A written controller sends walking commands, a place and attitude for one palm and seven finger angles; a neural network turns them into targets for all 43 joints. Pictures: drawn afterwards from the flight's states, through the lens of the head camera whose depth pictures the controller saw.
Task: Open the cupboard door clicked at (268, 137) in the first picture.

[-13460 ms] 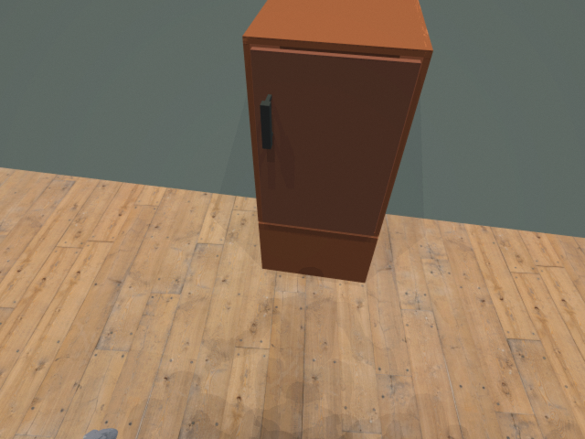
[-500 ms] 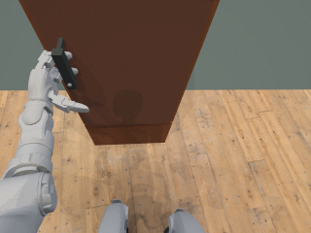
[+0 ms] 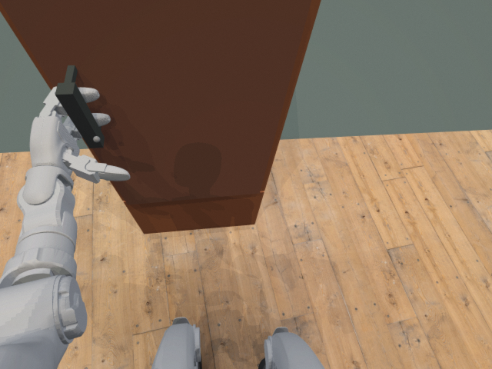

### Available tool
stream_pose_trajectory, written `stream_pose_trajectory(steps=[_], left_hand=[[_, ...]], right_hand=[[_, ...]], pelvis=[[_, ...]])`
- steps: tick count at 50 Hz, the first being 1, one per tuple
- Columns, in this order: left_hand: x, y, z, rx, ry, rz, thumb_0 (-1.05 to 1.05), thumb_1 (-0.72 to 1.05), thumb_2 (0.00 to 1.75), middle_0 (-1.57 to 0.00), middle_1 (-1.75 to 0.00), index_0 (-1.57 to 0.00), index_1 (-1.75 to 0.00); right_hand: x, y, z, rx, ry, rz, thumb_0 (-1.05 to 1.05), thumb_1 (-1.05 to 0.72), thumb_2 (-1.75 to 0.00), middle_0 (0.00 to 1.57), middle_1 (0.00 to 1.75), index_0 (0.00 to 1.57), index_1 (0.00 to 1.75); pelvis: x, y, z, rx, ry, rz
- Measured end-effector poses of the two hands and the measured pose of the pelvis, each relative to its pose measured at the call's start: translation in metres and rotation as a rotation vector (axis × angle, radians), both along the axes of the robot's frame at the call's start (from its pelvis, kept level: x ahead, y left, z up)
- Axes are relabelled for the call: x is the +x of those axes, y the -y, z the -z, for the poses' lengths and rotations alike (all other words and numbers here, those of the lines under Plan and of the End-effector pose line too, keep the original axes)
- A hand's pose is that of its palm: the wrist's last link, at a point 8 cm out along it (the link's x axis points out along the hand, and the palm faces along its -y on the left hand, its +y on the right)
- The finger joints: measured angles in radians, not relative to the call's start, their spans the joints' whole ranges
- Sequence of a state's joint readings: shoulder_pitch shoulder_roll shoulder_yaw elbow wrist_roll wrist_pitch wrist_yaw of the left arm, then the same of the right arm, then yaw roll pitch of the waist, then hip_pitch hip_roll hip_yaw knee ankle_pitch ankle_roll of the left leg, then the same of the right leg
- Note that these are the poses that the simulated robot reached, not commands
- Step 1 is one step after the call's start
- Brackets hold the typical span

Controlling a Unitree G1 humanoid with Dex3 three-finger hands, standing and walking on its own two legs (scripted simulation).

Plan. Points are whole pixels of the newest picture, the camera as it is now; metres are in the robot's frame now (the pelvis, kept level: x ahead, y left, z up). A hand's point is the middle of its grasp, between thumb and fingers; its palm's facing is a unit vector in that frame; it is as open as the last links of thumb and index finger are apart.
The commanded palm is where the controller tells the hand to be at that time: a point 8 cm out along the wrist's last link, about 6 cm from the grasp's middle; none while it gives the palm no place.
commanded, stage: close the thumb around the handle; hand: left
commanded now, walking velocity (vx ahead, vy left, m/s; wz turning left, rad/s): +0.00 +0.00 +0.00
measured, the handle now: (84, 108) +0.52 +0.25 +0.06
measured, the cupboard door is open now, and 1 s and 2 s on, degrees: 1 4 46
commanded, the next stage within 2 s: pull the door open along its arc in 0.68 s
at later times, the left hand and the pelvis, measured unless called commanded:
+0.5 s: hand (94, 140) +0.46 +0.23 +0.06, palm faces +0.09 -1.00 +0.00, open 7.3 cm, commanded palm +0.43 +0.27 +0.06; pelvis +0.00 +0.00 +0.00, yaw +0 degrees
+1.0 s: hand (96, 145) +0.45 +0.22 +0.06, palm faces +0.09 -1.00 +0.00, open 6.0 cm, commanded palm +0.40 +0.27 +0.06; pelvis +0.00 +0.00 +0.01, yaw -1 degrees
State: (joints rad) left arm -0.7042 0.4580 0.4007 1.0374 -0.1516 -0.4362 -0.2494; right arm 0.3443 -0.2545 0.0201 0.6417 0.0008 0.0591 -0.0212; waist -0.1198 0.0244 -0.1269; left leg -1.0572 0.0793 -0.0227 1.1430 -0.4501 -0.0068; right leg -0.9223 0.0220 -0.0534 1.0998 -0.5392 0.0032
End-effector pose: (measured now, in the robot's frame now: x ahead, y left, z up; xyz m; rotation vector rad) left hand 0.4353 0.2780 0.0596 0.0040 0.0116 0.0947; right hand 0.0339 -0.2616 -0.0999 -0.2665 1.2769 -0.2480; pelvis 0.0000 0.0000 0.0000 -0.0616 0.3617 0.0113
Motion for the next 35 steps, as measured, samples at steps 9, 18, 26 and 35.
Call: stream_pose_trajectory(steps=[9, 18, 26, 35], left_hand=[[-0.0017, 0.0002, -0.0004, -0.001, 0.0, -0.004, -0.01, -0.33, 0.37, -0.3, -1.21, -0.3, -1.22], [-0.0059, -0.0006, -0.0018, -0.002, 0.004, 0.0, 0.0, 0.09, 0.55, -0.32, -1.26, -0.32, -1.26], [-0.0042, -0.0011, -0.0019, -0.001, 0.008, 0.0, 0.01, 0.53, 0.74, -0.35, -1.29, -0.35, -1.3], [-0.0003, -0.0008, -0.0015, -0.001, 0.01, -0.003, 0.01, 0.69, 0.81, -0.35, -1.33, -0.35, -1.33]], right_hand=[[0.0, 0.0035, -0.0015, -0.01, 0.009, -0.001, 0.0, -0.91, -0.89, 0.2, 0.3, 0.2, 0.3], [0.0039, 0.0007, -0.0022, -0.006, 0.028, -0.004, 0.0, -0.91, -0.89, 0.2, 0.3, 0.2, 0.3], [0.0052, -0.0029, -0.0011, -0.003, 0.032, -0.012, 0.0, -0.91, -0.89, 0.2, 0.3, 0.2, 0.3], [0.0015, -0.0052, 0.0014, -0.001, 0.011, -0.017, 0.0, -0.91, -0.89, 0.2, 0.3, 0.2, 0.3]], pelvis=[[-0.0018, 0.001, 0.0001, 0.001, 0.002, 0.0], [-0.0023, -0.0004, -0.0008, 0.0, 0.009, 0.001], [-0.0036, -0.0023, 0.0001, -0.002, 0.007, -0.001], [-0.0043, -0.0039, 0.0014, -0.004, -0.001, -0.005]])
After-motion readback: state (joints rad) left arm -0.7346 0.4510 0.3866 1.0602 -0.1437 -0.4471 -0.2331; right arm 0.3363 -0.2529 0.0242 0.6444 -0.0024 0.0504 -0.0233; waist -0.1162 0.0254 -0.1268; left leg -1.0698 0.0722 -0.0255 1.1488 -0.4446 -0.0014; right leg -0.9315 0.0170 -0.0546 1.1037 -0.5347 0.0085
